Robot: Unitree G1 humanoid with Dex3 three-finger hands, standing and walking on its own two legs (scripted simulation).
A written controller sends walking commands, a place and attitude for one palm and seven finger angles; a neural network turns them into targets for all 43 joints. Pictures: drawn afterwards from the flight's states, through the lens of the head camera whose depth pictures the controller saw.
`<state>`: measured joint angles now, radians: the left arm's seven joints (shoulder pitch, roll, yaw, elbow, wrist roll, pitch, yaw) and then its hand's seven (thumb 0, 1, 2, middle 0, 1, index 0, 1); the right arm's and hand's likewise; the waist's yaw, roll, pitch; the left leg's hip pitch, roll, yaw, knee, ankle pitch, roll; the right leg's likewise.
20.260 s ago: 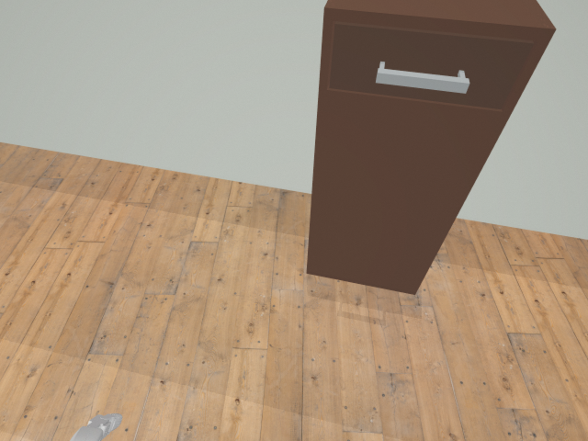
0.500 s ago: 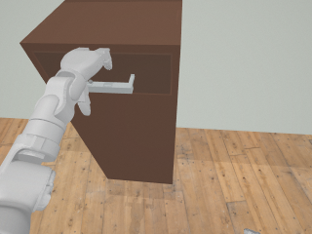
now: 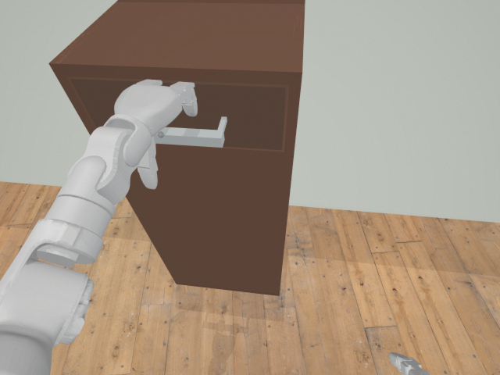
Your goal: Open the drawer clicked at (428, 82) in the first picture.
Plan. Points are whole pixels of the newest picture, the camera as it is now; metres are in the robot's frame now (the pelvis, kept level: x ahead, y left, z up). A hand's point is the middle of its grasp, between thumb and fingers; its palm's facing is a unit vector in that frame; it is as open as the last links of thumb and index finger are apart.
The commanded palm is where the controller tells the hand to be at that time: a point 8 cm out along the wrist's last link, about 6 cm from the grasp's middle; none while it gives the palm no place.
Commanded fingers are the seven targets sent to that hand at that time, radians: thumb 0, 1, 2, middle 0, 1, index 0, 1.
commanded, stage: re-aim the fingers above the handle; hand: left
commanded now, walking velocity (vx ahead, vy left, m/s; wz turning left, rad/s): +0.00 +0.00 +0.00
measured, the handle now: (177, 128) +0.51 +0.16 +0.12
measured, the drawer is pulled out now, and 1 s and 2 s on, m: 0.00 0.00 0.00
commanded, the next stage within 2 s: lower the fingers behind the handle in 1.40 s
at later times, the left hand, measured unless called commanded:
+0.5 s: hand (178, 145) +0.42 +0.13 +0.16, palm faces -0.01 -0.04 -1.00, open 13.8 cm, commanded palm +0.41 +0.18 +0.24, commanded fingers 0.00 -0.50 0.30 -0.30 -1.20 -0.30 -1.20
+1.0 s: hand (189, 150) +0.41 +0.11 +0.16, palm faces +0.00 -0.05 -1.00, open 13.8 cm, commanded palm +0.41 +0.18 +0.24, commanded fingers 0.00 -0.50 0.30 -0.30 -1.20 -0.30 -1.20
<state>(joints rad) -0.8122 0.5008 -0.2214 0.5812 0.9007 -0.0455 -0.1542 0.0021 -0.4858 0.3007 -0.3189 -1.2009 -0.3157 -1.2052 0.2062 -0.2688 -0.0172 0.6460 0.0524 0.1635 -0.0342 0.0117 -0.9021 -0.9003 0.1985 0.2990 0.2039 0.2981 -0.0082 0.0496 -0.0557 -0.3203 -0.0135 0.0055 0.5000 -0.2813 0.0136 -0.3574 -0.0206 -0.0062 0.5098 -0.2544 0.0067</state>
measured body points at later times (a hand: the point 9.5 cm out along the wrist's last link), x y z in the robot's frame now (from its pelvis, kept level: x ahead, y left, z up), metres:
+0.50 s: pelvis +0.00 +0.00 +0.00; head +0.02 -0.03 +0.45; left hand +0.42 +0.13 +0.21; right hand +0.11 -0.26 -0.13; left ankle -0.02 +0.11 -0.74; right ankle +0.00 -0.13 -0.74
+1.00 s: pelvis -0.01 -0.01 +0.00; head +0.01 -0.03 +0.45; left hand +0.40 +0.11 +0.21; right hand +0.16 -0.25 -0.11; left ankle -0.02 +0.11 -0.74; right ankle +0.00 -0.13 -0.74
